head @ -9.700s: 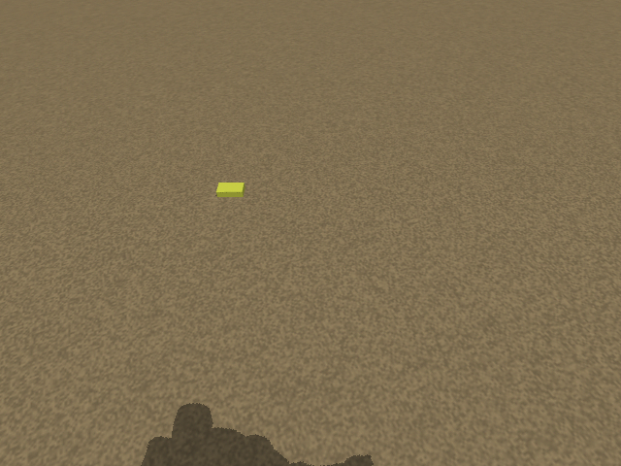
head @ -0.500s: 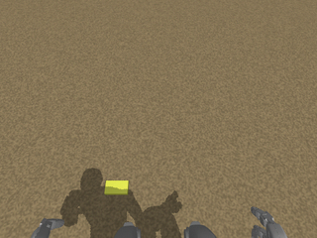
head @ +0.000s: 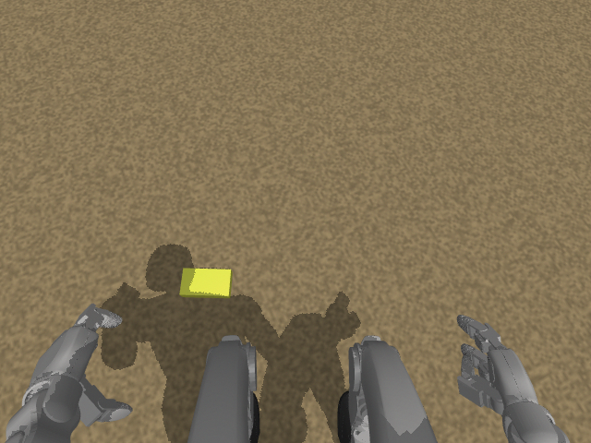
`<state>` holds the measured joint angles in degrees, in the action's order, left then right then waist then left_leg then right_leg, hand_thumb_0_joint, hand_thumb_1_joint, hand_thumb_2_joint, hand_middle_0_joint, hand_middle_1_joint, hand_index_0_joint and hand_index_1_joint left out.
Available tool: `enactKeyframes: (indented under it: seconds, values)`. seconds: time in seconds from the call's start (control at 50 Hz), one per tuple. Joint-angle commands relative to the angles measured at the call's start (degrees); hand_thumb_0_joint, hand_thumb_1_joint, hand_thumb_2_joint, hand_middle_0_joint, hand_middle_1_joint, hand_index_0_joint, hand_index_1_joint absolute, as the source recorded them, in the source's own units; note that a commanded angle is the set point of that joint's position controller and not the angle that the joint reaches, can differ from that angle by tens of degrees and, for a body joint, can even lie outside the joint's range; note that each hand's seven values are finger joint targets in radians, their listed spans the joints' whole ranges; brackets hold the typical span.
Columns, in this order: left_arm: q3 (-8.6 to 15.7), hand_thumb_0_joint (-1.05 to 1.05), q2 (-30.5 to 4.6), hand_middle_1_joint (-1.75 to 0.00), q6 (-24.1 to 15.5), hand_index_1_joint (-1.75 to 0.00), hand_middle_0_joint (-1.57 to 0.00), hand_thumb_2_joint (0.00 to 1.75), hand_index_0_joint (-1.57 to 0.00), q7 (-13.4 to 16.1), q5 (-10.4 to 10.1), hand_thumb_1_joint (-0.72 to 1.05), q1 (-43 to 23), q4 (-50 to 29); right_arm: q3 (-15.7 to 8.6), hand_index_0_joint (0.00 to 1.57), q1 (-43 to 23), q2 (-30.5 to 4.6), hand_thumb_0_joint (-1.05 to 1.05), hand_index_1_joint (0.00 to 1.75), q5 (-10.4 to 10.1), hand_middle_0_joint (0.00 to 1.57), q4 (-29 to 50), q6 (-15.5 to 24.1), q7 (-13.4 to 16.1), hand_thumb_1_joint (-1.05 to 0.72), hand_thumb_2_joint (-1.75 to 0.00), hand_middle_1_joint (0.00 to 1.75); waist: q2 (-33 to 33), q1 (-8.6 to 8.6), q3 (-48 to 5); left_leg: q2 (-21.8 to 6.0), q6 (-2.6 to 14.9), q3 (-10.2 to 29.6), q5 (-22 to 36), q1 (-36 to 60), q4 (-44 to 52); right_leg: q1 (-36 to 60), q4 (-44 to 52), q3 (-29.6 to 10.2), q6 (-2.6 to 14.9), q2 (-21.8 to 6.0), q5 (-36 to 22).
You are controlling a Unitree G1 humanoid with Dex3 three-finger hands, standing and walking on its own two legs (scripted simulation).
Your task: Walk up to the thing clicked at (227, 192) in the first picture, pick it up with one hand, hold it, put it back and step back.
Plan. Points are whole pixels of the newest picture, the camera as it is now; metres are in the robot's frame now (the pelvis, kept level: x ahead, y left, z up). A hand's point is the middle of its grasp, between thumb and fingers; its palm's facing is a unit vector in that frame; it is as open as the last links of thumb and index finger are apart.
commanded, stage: rise first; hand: left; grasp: from above
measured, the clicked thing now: (206, 283) +0.45 +0.24 -0.54
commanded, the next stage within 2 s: approach in 1.72 s
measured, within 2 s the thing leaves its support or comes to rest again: neither
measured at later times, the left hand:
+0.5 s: hand (143, 322) +0.32 +0.31 -0.31, palm faces -0.49 -0.22 -0.84, open 14.2 cm
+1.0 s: hand (156, 302) +0.37 +0.31 -0.38, palm faces -0.48 -0.04 -0.87, open 14.1 cm
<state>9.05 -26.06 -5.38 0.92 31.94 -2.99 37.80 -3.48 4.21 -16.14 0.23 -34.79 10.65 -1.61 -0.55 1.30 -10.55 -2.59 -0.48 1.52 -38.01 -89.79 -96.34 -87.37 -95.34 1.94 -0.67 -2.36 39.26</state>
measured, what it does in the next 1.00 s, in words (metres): lowers itself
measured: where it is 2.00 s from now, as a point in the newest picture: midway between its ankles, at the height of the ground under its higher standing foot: outside the picture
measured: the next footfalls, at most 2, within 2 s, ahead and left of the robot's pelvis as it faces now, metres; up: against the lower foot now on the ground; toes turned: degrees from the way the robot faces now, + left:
none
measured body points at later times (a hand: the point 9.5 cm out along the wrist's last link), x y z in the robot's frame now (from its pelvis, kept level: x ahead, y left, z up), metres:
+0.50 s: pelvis -0.06 +0.00 -0.17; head +0.16 +0.03 +0.23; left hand +0.34 +0.31 -0.26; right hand +0.04 -0.28 -0.30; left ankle +0.04 +0.12 -0.52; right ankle +0.04 -0.13 -0.52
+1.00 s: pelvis -0.05 +0.00 -0.22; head +0.18 +0.05 +0.16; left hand +0.39 +0.31 -0.33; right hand +0.03 -0.28 -0.34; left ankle +0.04 +0.12 -0.52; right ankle +0.04 -0.13 -0.52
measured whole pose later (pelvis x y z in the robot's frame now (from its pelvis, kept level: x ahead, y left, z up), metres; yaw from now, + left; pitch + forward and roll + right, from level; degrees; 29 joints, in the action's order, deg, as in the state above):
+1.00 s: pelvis -0.05 +0.00 -0.22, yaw -5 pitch +32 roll -7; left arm 9.2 -43.7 -22.1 19.7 73.2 -43.7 74.5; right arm -1.2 4.3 -15.1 8.3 -44.5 0.6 -7.2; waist -2.0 7.8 -3.4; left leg -2.2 0.0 7.1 -38.0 -131.4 -136.3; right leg -126.3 -132.8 4.0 -1.1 -1.2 39.0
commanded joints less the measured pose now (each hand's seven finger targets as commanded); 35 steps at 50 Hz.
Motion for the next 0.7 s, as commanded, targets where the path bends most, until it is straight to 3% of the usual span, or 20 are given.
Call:
enactKeyframes:
  seconds: [0.0, 0.22, 0.26, 0.3, 0.32, 0.38, 0.4, 0.44, 0.48, 0.56, 0.64, 0.68]
  values:
    - [5.06, 0.00, -14.73, -1.06, -4.25, -1.07, -0.09, 1.02, -0.08, 3.26, 5.59, -0.61, -7.67, -2.82, -4.39, 0.20, 4.69, -10.02, 0.00, 0.30, 0.14, 0.20, 2.70, 0.85, -0.69, -0.93, -0.91, 0.30, 6.25, -1.39, -29.53, 1.64, 1.16, 1.21, 24.47, 17.96, 3.62, 4.62, 2.49, 0.58, 2.37, 2.37, -20.97]
    - [6.13, 0.00, -23.83, -1.03, -10.13, -1.03, -0.08, 1.02, -0.08, 7.42, 17.46, -0.56, -28.23, 5.12, -4.82, 0.20, 7.40, -10.79, 0.00, 0.30, 1.63, 0.20, -0.79, -2.40, -2.17, -0.91, -0.90, 0.30, 4.28, -0.91, -36.20, 1.83, 2.09, -0.47, 11.97, 2.35, -9.85, -3.78, -6.17, 1.43, 1.98, 2.84, -12.19]
    - [4.89, 0.00, -23.60, -1.03, -10.89, -1.04, -0.08, 1.03, -0.07, 7.90, 19.40, -0.57, -31.58, 7.53, -4.60, 0.20, 8.29, -10.93, 0.00, 0.30, 1.84, 0.20, -1.68, -3.00, -2.34, -0.91, -0.90, 0.30, 5.52, -0.05, -34.45, 1.83, 1.91, -0.05, 9.02, 0.15, -10.49, -7.00, -8.07, 2.21, 2.14, 2.89, -9.52]
    - [5.68, 0.00, -26.19, -1.03, -11.80, -1.04, -0.08, 1.04, -0.07, 8.87, 21.04, -0.57, -34.55, 8.33, -4.51, 0.20, 8.61, -11.48, 0.00, 0.30, 2.16, 0.20, -2.02, -3.60, -2.38, -0.91, -0.90, 0.30, 7.25, -0.08, -34.59, 1.68, 1.87, 0.63, 6.08, 0.05, -11.02, -9.94, -9.67, 2.89, 2.23, 2.99, -7.03]
    - [5.49, 0.00, -27.57, -1.03, -12.36, -1.04, -0.07, 1.04, -0.07, 9.37, 21.56, -0.57, -37.81, 8.26, -4.35, 0.20, 8.54, -11.45, 0.00, 0.30, 2.25, 0.20, -2.03, -3.89, -2.38, -0.90, -0.90, 0.30, 6.87, 0.68, -33.88, 1.83, 2.09, 0.50, 3.37, -2.41, -11.80, -10.15, -9.66, 2.83, 2.16, 3.04, -4.68]
    - [5.44, 0.00, -28.69, -1.01, -13.24, -1.03, -0.07, 1.06, -0.06, 10.78, 23.78, -0.58, -39.23, 13.90, -3.65, 0.20, 8.89, -11.44, 0.00, 0.30, 2.88, 0.20, -3.22, -5.13, -2.65, -0.90, -0.90, 0.30, 5.86, 1.57, -31.04, 2.10, 2.40, 0.65, 0.24, -6.28, -13.65, -13.04, -11.13, 3.33, 2.14, 3.23, -1.14]
    - [6.00, 0.00, -30.07, -1.01, -13.60, -1.03, -0.07, 1.05, -0.06, 11.39, 24.51, -0.58, -39.82, 14.75, -3.48, 0.20, 8.63, -11.26, 0.00, 0.30, 3.17, 0.20, -3.39, -5.50, -2.72, -0.90, -0.90, 0.30, 6.04, 1.01, -30.48, 2.27, 2.43, 0.41, -0.42, -7.61, -14.18, -13.49, -11.41, 3.19, 2.23, 3.25, -0.15]
    - [4.50, 0.00, -30.08, -1.00, -14.46, -1.02, -0.07, 1.06, -0.05, 12.27, 26.47, -0.58, -44.15, 13.99, -3.11, 0.20, 8.22, -11.24, 0.00, 0.30, 3.58, 0.20, -2.93, -6.08, -2.87, -0.90, -0.90, 0.30, 8.62, 1.58, -30.24, 2.32, 2.29, 0.48, -0.75, -7.88, -14.91, -15.57, -12.78, 3.58, 2.45, 3.24, 0.01]
    - [3.85, 0.00, -29.85, -1.00, -14.75, -1.01, -0.06, 1.05, -0.05, 13.14, 28.28, -0.57, -44.32, 18.06, -2.93, 0.20, 8.52, -12.01, 0.00, 0.30, 3.94, 0.20, -4.10, -6.52, -3.06, -0.90, -0.90, 0.30, 10.19, 2.01, -28.86, 2.00, 2.12, 1.62, -1.37, -6.95, -15.41, -19.48, -15.04, 4.57, 2.53, 3.29, -0.78]
    - [4.18, 0.00, -31.68, -0.99, -14.84, -1.00, -0.07, 1.05, -0.05, 15.53, 31.93, -0.57, -45.89, 23.24, -2.46, 0.20, 9.84, -12.32, 0.00, 0.30, 4.78, 0.20, -5.86, -7.83, -3.59, -0.90, -0.90, 0.30, 11.69, 2.74, -27.97, 2.18, 1.92, 2.32, 0.41, -7.71, -16.91, -22.07, -18.02, 5.42, 2.76, 3.18, -2.80]
    - [3.46, 0.00, -31.99, -0.99, -15.52, -0.99, -0.07, 1.03, -0.06, 17.02, 34.08, -0.55, -50.27, 22.54, -2.30, 0.20, 9.30, -12.36, 0.00, 0.30, 5.65, 0.20, -5.64, -8.42, -4.00, -0.90, -0.90, 0.30, 13.27, 2.89, -30.26, 2.37, 1.78, 1.86, 3.84, -6.41, -19.28, -22.80, -19.44, 5.47, 2.83, 3.05, -5.50]
    - [2.89, 0.00, -31.82, -0.98, -15.39, -0.98, -0.07, 1.01, -0.07, 17.60, 35.50, -0.54, -50.48, 25.49, -2.40, 0.20, 9.60, -12.77, 0.00, 0.30, 6.00, 0.20, -6.31, -8.66, -4.09, -0.90, -0.90, 0.30, 13.32, 3.96, -29.41, 2.27, 1.73, 1.76, 4.51, -7.05, -20.53, -24.25, -20.22, 5.56, 2.77, 3.16, -6.11]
